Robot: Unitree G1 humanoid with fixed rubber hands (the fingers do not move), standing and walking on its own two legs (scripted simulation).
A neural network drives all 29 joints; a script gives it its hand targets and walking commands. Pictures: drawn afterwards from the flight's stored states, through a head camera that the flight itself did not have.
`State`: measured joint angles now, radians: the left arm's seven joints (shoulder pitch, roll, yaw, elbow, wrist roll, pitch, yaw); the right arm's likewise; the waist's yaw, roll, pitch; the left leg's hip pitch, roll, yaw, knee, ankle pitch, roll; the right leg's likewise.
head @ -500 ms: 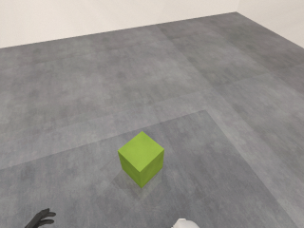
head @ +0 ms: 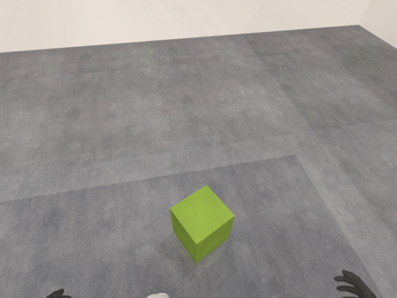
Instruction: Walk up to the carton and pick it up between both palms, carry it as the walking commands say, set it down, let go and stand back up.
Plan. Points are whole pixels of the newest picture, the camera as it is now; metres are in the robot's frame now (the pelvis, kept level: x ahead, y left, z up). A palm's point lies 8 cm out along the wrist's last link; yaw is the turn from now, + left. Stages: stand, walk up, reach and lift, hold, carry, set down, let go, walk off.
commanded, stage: walk up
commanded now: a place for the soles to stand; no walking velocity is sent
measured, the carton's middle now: (201, 224) +0.55 +0.00 -0.63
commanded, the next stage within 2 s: none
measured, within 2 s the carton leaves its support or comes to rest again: neither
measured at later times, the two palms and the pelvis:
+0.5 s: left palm out of the picture +0.11 +0.34 -0.08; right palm out of the picture +0.13 -0.29 -0.07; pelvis +0.02 +0.02 +0.02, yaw -1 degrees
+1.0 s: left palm out of the picture +0.14 +0.33 -0.07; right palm out of the picture +0.10 -0.35 -0.06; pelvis +0.03 -0.02 +0.02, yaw +5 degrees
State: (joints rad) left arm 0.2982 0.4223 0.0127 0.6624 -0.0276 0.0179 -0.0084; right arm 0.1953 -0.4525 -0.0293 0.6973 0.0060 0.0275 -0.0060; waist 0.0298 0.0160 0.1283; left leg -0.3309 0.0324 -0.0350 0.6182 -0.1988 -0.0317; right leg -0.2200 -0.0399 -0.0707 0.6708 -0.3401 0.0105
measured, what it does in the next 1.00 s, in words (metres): lifts its right foot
